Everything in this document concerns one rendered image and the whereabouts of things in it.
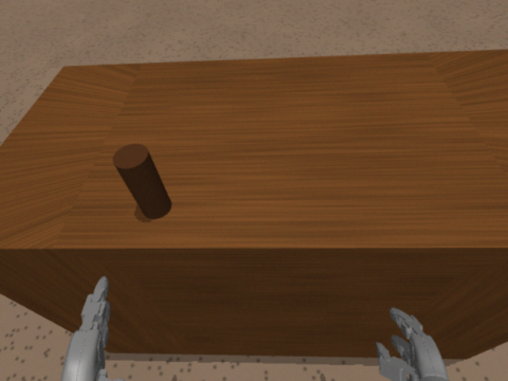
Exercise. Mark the can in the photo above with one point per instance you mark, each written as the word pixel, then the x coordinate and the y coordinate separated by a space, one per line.
pixel 139 173

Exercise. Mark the right robot hand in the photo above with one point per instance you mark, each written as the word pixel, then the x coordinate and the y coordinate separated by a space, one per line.
pixel 421 356

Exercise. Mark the left robot hand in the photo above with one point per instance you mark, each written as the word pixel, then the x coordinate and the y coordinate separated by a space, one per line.
pixel 85 359

